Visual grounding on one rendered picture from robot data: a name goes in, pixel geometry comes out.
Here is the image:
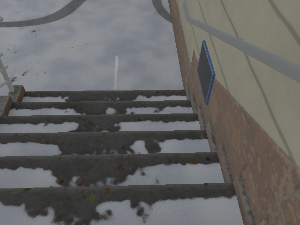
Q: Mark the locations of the stairs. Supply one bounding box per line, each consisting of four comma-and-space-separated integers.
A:
0, 89, 244, 225

